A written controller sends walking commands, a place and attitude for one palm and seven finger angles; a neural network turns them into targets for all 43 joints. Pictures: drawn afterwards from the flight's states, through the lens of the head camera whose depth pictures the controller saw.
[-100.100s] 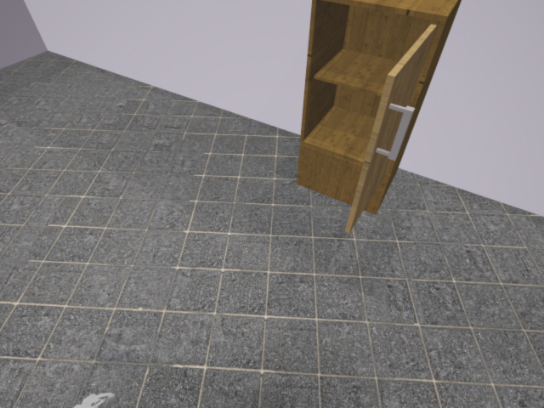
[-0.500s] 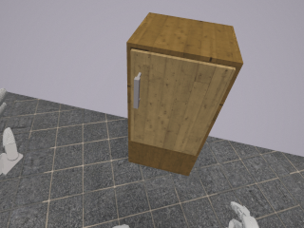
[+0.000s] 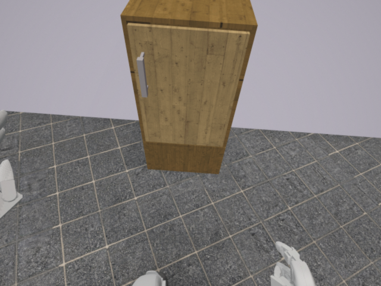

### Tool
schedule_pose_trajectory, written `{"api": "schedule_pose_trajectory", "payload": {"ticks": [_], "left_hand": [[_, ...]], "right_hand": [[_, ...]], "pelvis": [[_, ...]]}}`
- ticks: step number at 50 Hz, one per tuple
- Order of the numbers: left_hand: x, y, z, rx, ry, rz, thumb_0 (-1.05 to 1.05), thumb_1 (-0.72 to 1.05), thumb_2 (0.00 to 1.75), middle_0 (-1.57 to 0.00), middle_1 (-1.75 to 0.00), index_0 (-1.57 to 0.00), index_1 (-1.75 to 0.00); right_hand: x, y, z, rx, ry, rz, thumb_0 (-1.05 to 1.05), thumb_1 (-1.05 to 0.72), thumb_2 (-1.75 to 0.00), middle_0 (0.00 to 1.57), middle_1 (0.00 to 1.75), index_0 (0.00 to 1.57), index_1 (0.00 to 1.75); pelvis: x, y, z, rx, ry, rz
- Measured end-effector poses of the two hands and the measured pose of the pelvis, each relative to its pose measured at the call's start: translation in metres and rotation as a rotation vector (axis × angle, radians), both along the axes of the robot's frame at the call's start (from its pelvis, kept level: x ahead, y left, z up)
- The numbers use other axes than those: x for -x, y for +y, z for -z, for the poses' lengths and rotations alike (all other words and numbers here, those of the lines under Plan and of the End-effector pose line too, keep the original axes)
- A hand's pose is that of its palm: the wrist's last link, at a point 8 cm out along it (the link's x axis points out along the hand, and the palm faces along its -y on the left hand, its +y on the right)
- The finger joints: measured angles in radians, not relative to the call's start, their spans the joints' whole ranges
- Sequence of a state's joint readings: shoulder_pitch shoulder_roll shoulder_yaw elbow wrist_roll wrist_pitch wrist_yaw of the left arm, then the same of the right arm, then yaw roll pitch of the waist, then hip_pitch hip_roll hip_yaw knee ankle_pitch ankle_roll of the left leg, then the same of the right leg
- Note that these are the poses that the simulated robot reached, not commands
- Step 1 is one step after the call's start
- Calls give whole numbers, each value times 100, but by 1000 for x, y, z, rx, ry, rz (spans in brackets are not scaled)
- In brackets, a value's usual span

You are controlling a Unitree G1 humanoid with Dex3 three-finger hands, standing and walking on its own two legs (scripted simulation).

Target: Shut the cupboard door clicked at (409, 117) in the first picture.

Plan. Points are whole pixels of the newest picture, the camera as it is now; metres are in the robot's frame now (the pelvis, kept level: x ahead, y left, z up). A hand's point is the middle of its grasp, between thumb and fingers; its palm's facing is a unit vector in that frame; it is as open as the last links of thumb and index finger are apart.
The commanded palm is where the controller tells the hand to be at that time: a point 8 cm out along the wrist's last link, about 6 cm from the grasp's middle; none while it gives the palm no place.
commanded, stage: stop stepping back and stand still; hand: left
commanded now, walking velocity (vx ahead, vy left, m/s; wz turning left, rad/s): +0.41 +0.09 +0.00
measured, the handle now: (143, 75) +0.82 +0.20 -0.04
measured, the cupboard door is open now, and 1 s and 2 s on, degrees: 0 0 0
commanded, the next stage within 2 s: let the arm hang, fingers relaxed in 0.56 s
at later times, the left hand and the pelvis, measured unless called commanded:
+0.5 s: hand out of the picture +0.14 +0.25 +0.19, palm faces +0.36 -0.79 -0.51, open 7.4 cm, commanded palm +0.10 +0.31 +0.19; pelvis -0.04 +0.01 +0.01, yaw +0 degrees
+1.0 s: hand out of the picture +0.05 +0.21 -0.16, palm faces +0.13 -0.98 -0.13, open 6.8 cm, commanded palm none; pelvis -0.02 +0.04 +0.00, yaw +5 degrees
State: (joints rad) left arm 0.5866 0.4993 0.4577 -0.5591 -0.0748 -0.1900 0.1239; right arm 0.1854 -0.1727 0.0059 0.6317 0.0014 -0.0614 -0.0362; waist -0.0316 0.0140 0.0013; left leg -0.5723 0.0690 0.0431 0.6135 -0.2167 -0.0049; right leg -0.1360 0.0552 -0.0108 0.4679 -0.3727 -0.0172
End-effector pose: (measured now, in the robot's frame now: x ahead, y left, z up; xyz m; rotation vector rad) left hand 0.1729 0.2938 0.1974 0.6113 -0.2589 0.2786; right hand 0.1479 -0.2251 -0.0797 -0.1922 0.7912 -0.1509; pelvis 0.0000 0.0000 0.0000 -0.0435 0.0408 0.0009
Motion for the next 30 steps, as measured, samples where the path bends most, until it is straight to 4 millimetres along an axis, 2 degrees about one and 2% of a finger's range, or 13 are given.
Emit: {"api": "schedule_pose_trajectory", "payload": {"ticks": [5, 7, 10, 13, 17, 21, 24, 27, 30], "left_hand": [[38, 10, 0, 28, -24, -74, 1, 88, 90, -22, -31, -21, -30], [45, 17, 1, 62, -92, -106, 1, 88, 90, -22, -31, -21, -30], [45, 31, 10, 144, -156, -154, 1, 88, 90, -22, -31, -21, -30], [37, 38, 20, 188, -138, -164, 1, 89, 90, -21, -31, -21, -30], [31, 27, 18, 166, -87, -102, 1, 89, 90, -21, -30, -20, -30], [44, 3, -2, 85, -63, -6, 1, 89, 90, -21, -30, -20, -30], [63, -3, -14, 14, -48, 13, 1, 89, 90, -22, -31, -21, -30], [75, 9, -18, 4, -64, -52, 1, 88, 90, -22, -31, -21, -30], [75, 32, -8, 53, -80, -166, 1, 88, 90, -22, -31, -21, -30]], "right_hand": [[49, -29, 0, 65, 32, 78, 1, -90, -90, 21, 30, 20, 30], [60, -37, 5, 103, 44, 93, 1, -90, -90, 21, 30, 20, 30], [71, -38, 5, 131, 59, 103, 1, -90, -90, 20, 30, 20, 30], [74, -30, 0, 127, 22, 112, 1, -90, -90, 20, 30, 19, 30], [73, -8, -10, 78, -38, 87, 1, -90, -90, 20, 30, 19, 30], [71, 10, -13, 14, -63, 43, 1, -90, -90, 20, 30, 20, 30], [68, 16, -8, -18, -43, 24, 1, -90, -90, 21, 30, 20, 30], [66, 15, -1, -21, 2, 18, 1, -90, -90, 21, 30, 20, 30], [61, 12, 3, 3, 26, 10, 1, -90, -90, 21, 30, 20, 30]], "pelvis": [[0, 3, 0, -21, -33, 14], [2, 8, 4, -8, -45, -18], [10, 15, 4, -14, -77, -17], [19, 20, 3, -22, -83, -6], [37, 17, -2, -34, -69, 3], [46, 12, -7, -29, -52, -4], [45, 11, -7, -28, -46, 4], [38, 13, -8, -34, -50, 14], [30, 20, -8, -42, -61, 3]]}}
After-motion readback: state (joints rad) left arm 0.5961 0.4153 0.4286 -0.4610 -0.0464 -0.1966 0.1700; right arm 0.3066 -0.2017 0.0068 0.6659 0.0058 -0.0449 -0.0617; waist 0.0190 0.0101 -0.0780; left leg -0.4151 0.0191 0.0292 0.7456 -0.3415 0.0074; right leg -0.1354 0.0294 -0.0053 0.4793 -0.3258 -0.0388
